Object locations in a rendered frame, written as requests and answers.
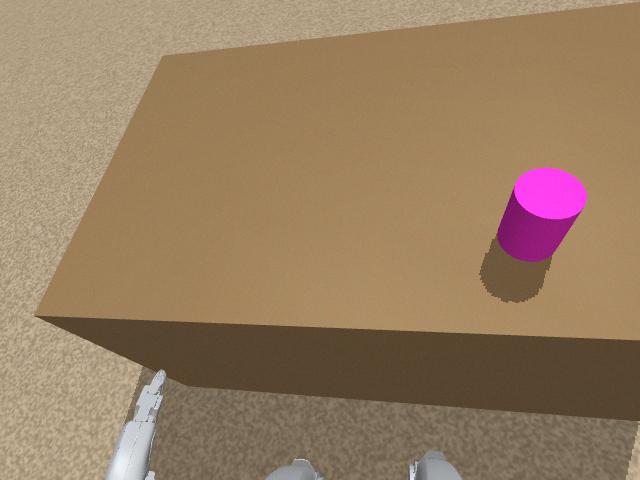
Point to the left robot hand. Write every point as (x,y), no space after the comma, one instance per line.
(130,459)

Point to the can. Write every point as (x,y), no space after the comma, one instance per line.
(544,204)

